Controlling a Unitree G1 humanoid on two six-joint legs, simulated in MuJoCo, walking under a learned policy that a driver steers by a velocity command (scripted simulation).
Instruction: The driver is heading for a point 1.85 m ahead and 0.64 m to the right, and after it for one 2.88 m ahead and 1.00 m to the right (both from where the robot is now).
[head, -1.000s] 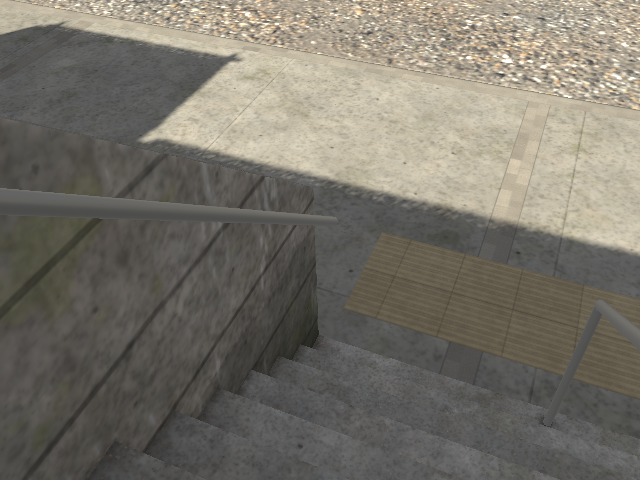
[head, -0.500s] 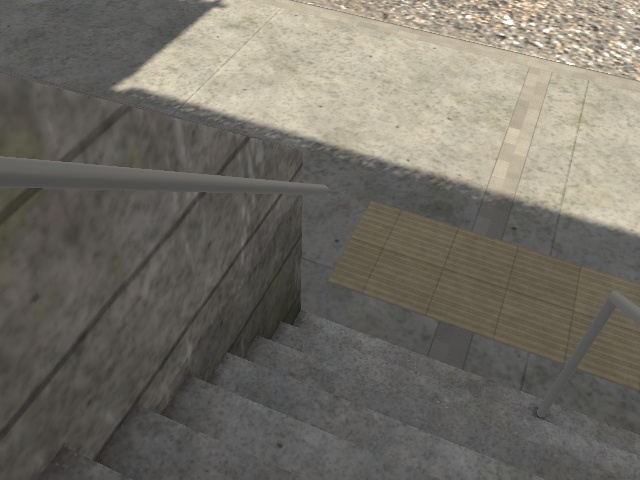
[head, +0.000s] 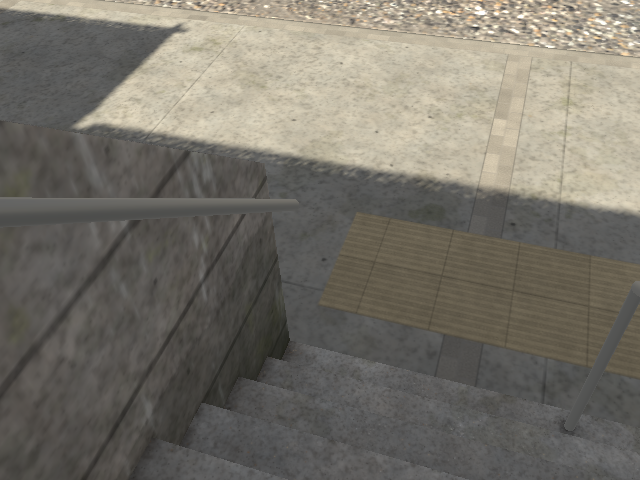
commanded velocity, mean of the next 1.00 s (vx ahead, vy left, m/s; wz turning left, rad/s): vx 0.08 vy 0.00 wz -0.02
